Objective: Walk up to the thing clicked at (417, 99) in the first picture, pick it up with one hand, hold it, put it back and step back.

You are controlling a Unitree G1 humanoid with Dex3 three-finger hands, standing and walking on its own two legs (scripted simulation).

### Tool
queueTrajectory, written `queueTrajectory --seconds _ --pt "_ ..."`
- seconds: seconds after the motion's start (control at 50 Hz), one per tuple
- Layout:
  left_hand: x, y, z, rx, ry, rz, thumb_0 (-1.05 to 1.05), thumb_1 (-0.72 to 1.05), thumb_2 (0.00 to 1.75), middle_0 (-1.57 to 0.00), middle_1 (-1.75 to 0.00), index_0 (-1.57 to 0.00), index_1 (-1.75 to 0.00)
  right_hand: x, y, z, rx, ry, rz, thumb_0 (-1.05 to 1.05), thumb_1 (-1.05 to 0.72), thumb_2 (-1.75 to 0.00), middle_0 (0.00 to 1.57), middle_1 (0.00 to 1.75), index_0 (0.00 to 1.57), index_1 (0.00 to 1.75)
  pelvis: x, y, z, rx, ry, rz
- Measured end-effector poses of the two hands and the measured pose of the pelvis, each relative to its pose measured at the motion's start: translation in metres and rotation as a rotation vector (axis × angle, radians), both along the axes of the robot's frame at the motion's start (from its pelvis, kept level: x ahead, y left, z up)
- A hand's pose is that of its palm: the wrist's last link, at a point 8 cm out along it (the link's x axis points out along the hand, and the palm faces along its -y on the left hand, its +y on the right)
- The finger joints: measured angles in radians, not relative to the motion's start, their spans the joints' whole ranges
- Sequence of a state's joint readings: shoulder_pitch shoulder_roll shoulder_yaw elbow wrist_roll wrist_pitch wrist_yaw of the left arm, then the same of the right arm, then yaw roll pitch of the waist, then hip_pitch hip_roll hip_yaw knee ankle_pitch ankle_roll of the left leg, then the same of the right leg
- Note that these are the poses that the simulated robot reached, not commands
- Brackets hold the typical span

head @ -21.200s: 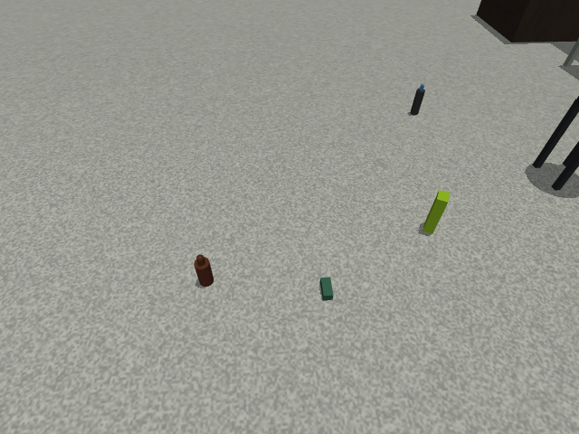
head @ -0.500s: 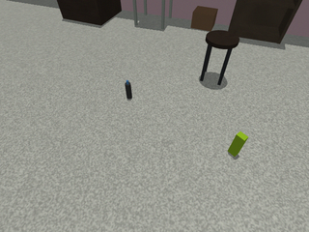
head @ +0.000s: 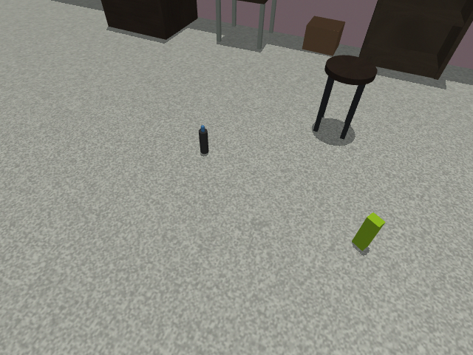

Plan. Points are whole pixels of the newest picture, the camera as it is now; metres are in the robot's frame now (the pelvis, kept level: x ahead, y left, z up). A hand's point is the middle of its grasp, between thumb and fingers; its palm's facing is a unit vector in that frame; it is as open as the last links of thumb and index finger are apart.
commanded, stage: stand
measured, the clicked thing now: (203, 138) +1.42 +0.16 -0.68
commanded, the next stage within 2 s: walk up in 1.96 s
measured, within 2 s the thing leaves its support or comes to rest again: neither
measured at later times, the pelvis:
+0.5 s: pelvis +0.00 +0.00 +0.00, yaw +1 degrees
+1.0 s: pelvis +0.00 +0.00 +0.00, yaw +1 degrees
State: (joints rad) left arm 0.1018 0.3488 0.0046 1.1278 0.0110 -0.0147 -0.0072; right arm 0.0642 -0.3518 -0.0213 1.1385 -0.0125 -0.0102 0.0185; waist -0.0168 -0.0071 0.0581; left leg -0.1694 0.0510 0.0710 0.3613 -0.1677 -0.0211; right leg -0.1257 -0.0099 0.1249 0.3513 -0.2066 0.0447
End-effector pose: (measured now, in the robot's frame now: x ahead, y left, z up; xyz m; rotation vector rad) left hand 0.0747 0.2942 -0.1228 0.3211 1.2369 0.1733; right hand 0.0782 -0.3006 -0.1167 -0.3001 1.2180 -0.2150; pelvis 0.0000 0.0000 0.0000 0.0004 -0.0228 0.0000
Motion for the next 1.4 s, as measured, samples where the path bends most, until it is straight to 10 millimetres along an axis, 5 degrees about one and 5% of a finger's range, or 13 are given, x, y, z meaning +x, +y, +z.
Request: queueTrajectory --seconds 0.36,0.88,1.4 --pt "0.001 0.001 0.003 0.008 -0.012 0.018 0.01 0.91 0.90 -0.20 -0.30 -0.20 -0.30 0.012 0.004 -0.001 0.010 -0.017 0.008 0.00 -0.90 -0.90 0.20 0.30 0.20 0.30 0.005 0.000 0.000 -0.001 -0.010 0.010" --pt "-0.013 0.005 0.001 0.004 0.012 0.029 0.01 0.91 0.90 -0.20 -0.30 -0.20 -0.30 -0.006 0.004 -0.002 0.004 0.022 0.005 0.00 -0.90 -0.90 0.20 0.30 0.20 0.30 0.002 0.002 0.000 -0.001 -0.015 0.019" --pt "-0.007 0.006 0.002 0.005 -0.011 0.033 0.01 0.91 0.90 -0.20 -0.30 -0.20 -0.30 0.009 0.006 0.001 -0.001 -0.006 0.023 0.00 -0.90 -0.90 0.20 0.30 0.20 0.30 0.006 0.003 0.000 -0.003 -0.017 0.028"
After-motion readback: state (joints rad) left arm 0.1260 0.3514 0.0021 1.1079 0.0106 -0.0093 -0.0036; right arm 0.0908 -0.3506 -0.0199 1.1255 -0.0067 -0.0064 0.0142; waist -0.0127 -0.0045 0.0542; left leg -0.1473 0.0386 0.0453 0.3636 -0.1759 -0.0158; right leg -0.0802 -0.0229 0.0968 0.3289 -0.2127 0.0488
